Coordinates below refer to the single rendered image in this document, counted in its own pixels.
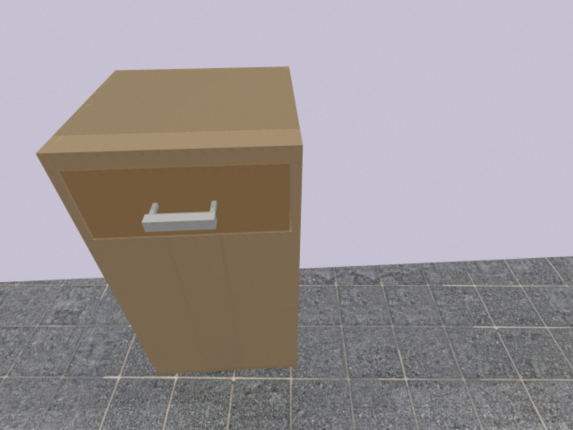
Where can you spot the cabinet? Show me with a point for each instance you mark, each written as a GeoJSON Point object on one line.
{"type": "Point", "coordinates": [204, 302]}

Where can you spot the handle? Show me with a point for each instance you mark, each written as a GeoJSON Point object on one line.
{"type": "Point", "coordinates": [154, 222]}

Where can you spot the drawer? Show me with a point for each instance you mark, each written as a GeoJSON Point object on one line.
{"type": "Point", "coordinates": [251, 197]}

